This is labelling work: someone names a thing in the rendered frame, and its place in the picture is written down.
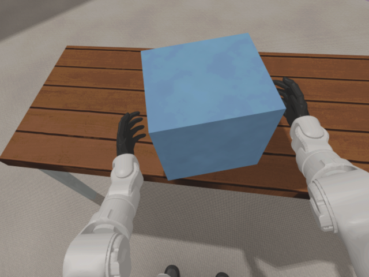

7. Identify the robot right upper arm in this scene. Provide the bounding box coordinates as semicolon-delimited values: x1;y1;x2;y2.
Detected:
307;169;369;277

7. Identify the table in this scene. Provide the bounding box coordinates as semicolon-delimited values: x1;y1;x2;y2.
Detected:
0;46;369;200

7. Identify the left robot foot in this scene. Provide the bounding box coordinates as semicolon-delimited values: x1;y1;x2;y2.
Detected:
165;265;179;277

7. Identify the robot left upper arm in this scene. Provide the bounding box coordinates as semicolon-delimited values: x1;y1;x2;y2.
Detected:
64;232;131;277

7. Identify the carton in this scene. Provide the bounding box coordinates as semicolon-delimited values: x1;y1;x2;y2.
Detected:
141;33;286;181

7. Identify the left robot hand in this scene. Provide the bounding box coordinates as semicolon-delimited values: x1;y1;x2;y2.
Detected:
116;111;146;156

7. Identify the right robot hand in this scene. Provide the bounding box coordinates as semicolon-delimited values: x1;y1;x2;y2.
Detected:
272;77;309;127

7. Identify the left robot forearm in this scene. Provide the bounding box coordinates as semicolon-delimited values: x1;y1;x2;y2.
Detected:
63;154;144;277

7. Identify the right robot forearm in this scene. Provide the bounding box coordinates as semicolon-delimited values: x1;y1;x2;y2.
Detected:
289;115;369;186

